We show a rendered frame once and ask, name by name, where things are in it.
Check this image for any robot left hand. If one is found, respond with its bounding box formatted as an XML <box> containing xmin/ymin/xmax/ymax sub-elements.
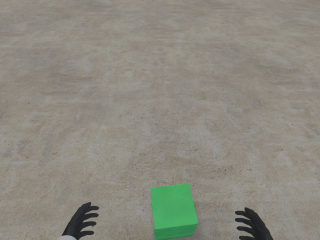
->
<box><xmin>62</xmin><ymin>202</ymin><xmax>99</xmax><ymax>240</ymax></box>

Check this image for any robot right hand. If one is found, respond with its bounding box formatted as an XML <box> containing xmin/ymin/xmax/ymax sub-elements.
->
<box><xmin>235</xmin><ymin>207</ymin><xmax>273</xmax><ymax>240</ymax></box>

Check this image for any carton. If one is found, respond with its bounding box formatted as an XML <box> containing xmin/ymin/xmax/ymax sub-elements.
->
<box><xmin>150</xmin><ymin>183</ymin><xmax>198</xmax><ymax>240</ymax></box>

